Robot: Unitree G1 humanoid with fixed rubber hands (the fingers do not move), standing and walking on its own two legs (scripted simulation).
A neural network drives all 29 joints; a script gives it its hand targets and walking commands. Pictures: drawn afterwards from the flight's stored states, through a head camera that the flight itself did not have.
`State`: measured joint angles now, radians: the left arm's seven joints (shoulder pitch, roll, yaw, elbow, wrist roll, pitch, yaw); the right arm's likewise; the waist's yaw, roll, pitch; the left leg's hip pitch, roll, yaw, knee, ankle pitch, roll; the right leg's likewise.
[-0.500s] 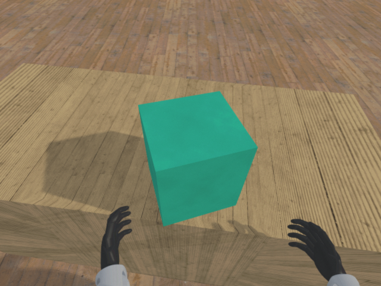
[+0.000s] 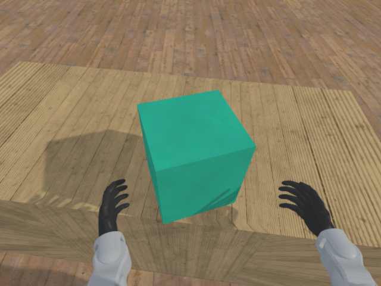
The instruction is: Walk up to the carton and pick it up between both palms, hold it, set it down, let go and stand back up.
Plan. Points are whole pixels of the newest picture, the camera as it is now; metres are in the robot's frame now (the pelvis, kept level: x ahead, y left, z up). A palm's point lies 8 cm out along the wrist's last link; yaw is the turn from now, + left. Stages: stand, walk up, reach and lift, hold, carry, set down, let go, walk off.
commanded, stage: reach and lift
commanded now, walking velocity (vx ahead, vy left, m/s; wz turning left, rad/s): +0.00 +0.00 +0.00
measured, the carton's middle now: (190, 158) +0.41 +0.06 +0.00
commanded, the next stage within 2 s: none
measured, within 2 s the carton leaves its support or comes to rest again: neither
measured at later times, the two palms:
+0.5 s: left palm (103, 189) +0.25 +0.21 +0.08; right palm (306, 176) +0.33 -0.20 +0.07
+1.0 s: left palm (89, 155) +0.29 +0.23 +0.14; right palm (293, 132) +0.40 -0.16 +0.13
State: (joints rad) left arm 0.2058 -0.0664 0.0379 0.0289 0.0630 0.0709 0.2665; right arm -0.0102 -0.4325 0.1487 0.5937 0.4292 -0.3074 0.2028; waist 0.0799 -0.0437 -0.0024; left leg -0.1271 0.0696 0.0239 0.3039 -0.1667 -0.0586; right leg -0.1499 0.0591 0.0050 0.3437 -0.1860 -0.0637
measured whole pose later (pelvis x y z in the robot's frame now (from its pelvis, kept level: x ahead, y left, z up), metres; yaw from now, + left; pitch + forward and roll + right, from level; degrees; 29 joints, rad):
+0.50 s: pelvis -0.01 +0.00 +0.00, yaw -1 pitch +0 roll +0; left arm -0.03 -0.04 0.10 -0.11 0.01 0.40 0.24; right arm -0.26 -0.45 0.12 0.48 0.42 -0.02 0.13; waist 0.10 -0.01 0.01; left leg -0.12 0.07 0.03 0.27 -0.14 -0.06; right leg -0.14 0.07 0.02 0.30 -0.15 -0.06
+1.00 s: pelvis -0.01 +0.00 +0.00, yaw +1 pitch +2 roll +0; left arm -0.30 0.03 0.17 -0.17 -0.05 0.72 0.22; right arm -0.58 -0.49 0.11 0.53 0.46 0.23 0.08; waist 0.13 0.02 -0.02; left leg -0.20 0.06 0.00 0.30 -0.14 -0.06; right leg -0.20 0.06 0.00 0.30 -0.15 -0.06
